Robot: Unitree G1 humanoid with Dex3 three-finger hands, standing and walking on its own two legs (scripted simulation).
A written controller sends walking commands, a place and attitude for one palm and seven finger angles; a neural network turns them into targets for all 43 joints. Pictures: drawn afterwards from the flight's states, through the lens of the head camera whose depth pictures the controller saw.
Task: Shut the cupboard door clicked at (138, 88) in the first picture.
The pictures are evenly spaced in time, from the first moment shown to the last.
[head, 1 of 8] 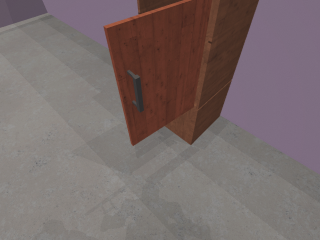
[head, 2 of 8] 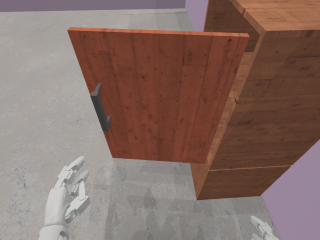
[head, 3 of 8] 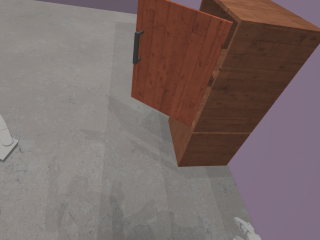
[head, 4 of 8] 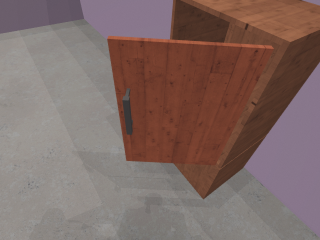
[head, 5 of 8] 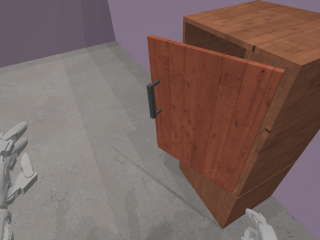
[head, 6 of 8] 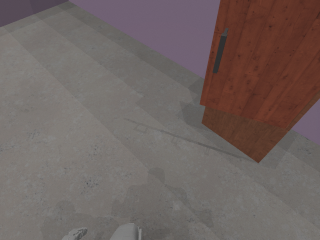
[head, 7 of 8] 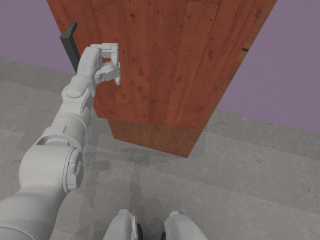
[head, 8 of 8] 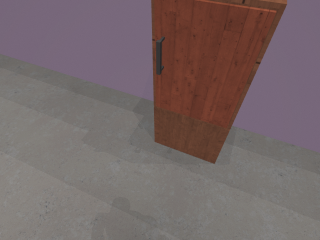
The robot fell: no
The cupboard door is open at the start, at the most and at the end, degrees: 82 82 0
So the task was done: yes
